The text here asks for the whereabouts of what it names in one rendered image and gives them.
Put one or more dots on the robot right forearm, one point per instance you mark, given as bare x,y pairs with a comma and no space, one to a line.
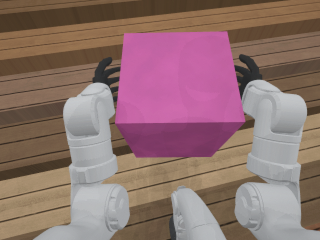
278,127

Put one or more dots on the right robot shin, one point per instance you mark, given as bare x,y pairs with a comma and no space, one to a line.
179,224

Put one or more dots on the robot right hand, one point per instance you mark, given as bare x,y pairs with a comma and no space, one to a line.
248,76

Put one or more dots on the right robot upper arm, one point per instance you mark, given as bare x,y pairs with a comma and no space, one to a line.
271,212

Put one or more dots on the robot right thigh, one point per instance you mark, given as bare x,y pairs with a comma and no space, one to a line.
199,222

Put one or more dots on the robot left forearm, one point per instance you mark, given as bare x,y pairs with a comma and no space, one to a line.
86,120

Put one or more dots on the robot left hand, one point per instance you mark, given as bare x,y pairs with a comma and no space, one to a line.
101,75

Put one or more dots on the left robot upper arm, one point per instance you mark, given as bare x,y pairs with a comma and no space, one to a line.
97,213

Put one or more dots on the carton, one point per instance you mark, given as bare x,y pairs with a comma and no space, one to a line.
178,94

